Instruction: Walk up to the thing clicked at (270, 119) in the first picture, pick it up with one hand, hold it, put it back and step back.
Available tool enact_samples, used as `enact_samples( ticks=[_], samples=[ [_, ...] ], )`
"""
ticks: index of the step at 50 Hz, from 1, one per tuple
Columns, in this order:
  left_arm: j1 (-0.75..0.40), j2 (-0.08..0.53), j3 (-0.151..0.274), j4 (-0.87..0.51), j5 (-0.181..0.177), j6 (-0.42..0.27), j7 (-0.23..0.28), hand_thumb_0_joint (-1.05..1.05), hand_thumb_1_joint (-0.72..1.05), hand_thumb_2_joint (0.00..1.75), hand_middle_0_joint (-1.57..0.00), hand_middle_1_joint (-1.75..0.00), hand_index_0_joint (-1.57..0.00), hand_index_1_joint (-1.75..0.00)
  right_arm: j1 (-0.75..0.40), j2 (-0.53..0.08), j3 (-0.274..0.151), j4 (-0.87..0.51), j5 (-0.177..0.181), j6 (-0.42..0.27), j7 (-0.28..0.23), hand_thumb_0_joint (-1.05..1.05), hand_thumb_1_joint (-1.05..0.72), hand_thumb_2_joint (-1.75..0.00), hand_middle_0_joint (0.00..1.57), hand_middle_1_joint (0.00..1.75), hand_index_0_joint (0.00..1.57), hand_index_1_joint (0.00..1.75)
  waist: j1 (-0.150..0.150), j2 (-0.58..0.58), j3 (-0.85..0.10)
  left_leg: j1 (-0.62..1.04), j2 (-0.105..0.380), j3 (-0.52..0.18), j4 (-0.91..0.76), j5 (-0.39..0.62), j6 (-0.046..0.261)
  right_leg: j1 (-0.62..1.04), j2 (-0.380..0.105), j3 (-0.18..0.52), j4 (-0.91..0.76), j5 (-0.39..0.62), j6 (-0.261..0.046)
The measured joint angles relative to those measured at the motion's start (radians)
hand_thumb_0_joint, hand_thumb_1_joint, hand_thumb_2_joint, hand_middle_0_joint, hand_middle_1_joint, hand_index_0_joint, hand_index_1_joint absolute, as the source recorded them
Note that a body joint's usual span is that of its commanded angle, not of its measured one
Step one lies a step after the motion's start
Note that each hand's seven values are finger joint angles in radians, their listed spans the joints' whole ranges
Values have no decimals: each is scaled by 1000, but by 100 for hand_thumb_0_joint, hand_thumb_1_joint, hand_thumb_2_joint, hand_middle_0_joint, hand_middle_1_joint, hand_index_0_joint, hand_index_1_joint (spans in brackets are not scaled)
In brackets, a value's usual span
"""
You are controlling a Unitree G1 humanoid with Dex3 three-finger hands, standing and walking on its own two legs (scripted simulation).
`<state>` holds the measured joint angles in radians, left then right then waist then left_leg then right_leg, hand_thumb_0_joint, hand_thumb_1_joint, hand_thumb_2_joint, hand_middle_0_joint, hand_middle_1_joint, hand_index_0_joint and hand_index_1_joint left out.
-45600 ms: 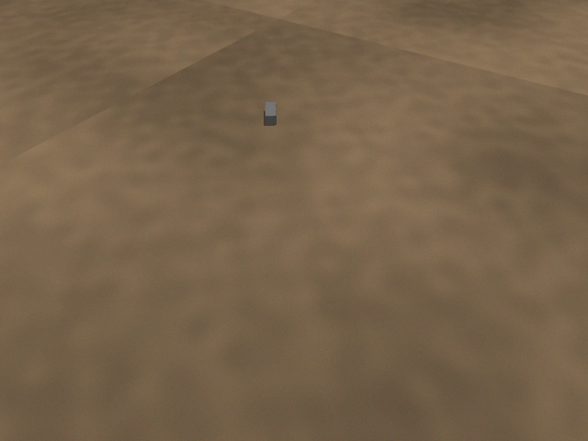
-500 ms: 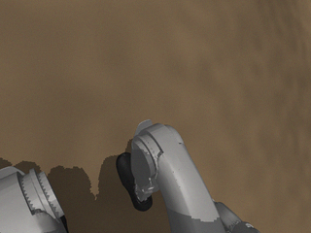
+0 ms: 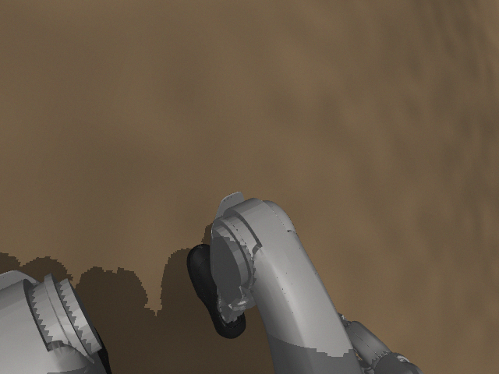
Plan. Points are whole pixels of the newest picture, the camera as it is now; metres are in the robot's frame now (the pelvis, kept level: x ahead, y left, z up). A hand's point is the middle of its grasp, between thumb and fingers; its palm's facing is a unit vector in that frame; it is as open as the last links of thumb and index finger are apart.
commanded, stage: settle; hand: left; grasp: from above
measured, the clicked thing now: out of the picture +0.47 +0.41 -0.28
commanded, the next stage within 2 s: lift in 0.98 s
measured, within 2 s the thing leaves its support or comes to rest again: leaves its support in 0.32 s
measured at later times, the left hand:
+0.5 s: hand out of the picture +0.46 +0.42 -0.20, palm faces -0.40 -0.13 -0.91, open 9.7 cm
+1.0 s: hand out of the picture +0.45 +0.41 -0.12, palm faces -0.42 -0.11 -0.90, open 9.4 cm
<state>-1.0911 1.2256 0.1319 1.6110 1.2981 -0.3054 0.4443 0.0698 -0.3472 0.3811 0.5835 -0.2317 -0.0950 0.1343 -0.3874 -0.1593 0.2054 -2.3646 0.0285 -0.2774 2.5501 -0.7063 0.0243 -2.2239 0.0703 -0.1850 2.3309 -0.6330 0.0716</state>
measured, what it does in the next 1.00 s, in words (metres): stands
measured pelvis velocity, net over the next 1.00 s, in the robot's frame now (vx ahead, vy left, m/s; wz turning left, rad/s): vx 0.00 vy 0.00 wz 0.08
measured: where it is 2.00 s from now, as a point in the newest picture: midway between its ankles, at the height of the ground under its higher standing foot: (166, 344)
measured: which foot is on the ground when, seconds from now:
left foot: down 0.00-1.00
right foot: down 0.00-1.00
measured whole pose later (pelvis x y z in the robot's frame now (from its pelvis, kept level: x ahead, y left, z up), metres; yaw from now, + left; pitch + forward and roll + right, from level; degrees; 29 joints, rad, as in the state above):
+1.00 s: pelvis +0.00 +0.00 +0.02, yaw +5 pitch +32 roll -14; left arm -1.04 1.02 0.10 1.26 1.24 -0.27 0.14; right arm 0.14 -0.32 0.20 0.56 -0.13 0.04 0.11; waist -0.28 -0.04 0.04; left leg -2.36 0.00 -0.19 2.42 -0.65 0.03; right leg -2.23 0.02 -0.13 2.27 -0.63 0.05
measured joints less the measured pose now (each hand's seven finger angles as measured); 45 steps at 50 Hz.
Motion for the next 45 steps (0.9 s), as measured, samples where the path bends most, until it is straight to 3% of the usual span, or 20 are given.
enact_samples(
  ticks=[13, 25, 37, 45],
  samples=[
    [19, -1, 31, -42, 6, -7, -48, 1, 9, 55, -54, -74, -59, -69, 6, 6, -1, -12, -1, 24, -7, 0, -91, -90, 20, 30, 20, 30, 10, 1, -3, 4, -2, -2, -5, -1, -5, 4, -3, -3, -3, -2, -8],
    [41, -41, 46, -189, 1, 4, -126, 1, 9, 53, -58, -68, -63, -64, 38, -8, -77, -19, 12, 49, -7, 0, -91, -90, 20, 30, 20, 30, 52, 37, -45, -3, -14, 8, -27, 8, -5, 5, -18, 1, -16, -10, -18],
    [66, -158, -20, -309, -55, 46, -264, 1, 10, 46, -63, -63, -68, -59, 62, -1, -154, -29, 69, 102, -7, 0, -91, -90, 20, 30, 20, 30, 91, 102, -126, 5, -19, 56, -91, 28, 5, 8, -38, 34, -51, -12, -26],
    [58, -198, -25, -346, -63, 35, -296, 1, 12, 40, -67, -58, -72, -53, 62, 15, -173, -27, 92, 126, -16, 0, -91, -90, 20, 30, 20, 30, 104, 115, -147, 5, -25, 76, -116, 48, 3, 2, -48, 51, -56, -4, -23]
  ],
)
